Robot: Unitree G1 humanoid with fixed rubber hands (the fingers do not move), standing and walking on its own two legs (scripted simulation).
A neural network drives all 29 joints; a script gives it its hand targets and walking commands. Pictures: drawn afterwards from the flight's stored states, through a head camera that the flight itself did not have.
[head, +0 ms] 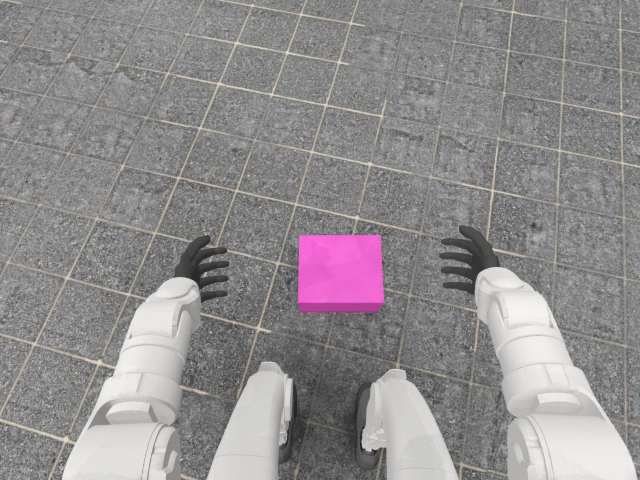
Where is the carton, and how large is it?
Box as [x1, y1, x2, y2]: [298, 235, 383, 311]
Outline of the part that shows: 299,235 298,304 301,311 377,311 383,303 379,235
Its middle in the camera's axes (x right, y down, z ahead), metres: +0.05 +0.08 +1.06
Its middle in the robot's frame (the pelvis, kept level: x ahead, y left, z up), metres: +0.51 +0.00 -0.61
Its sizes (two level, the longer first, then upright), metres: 0.218 0.183 0.141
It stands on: the floor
